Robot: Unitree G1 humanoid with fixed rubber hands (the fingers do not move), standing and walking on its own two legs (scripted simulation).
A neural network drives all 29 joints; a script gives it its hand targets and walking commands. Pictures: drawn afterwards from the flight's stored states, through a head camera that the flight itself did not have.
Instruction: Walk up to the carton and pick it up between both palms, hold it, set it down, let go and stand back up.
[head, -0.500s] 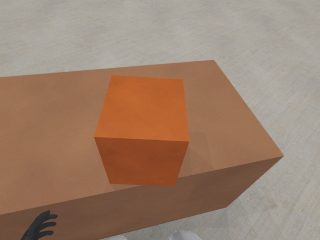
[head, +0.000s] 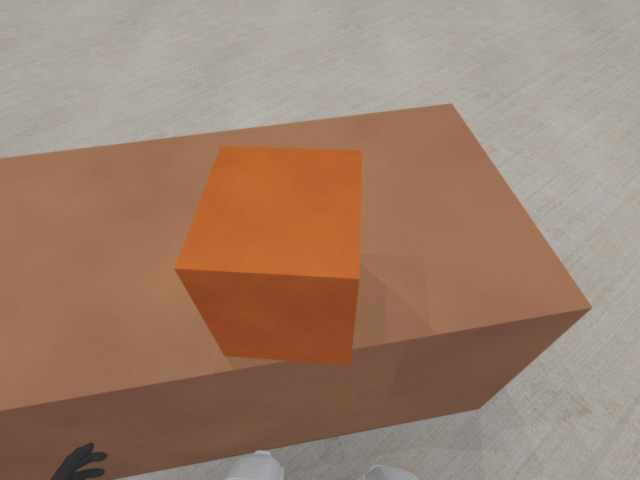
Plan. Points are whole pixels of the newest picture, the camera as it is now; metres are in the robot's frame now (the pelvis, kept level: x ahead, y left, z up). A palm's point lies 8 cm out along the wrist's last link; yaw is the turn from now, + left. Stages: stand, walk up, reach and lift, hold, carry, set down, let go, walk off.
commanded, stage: walk up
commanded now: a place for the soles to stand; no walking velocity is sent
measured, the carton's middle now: (288, 260) +0.41 +0.05 +0.00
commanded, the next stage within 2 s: none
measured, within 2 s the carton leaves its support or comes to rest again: neither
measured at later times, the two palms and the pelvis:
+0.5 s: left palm out of the picture +0.09 +0.30 -0.08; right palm out of the picture +0.09 -0.34 -0.09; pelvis +0.02 -0.02 +0.00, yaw +2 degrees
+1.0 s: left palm out of the picture +0.13 +0.32 -0.10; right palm out of the picture +0.08 -0.32 -0.09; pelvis +0.02 +0.00 -0.01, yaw +5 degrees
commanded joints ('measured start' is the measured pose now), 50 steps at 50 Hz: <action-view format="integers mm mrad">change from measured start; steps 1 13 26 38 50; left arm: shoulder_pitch -65 -88 37 -59 -28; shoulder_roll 248 187 202 240 157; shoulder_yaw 64 65 60 56 52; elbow -82 -74 -22 -65 -16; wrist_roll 36 29 23 31 15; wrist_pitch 10 19 -36 17 6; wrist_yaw -10 -21 11 -17 -14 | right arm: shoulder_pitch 118 135 123 120 27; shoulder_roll -180 -272 -171 -175 -248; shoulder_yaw -91 -111 -75 -85 -87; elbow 22 -35 27 35 -36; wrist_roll -7 -29 15 -5 -16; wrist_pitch -16 -51 -8 -27 -40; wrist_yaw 10 -13 -4 -4 -13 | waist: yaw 21 0 30 23 55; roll -166 151 -145 -157 145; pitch -19 61 -37 -19 -6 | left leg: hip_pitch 101 155 -129 120 88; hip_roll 19 220 3 23 176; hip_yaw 127 -486 6 146 -336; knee -197 -473 90 -248 -385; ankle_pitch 39 272 41 84 391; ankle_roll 18 241 16 21 183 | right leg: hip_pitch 42 -147 306 49 115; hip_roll -252 -12 -234 -228 -5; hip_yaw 198 156 200 160 116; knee -268 231 -275 -228 -98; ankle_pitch -214 -274 510 -192 -108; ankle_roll -103 54 45 -97 34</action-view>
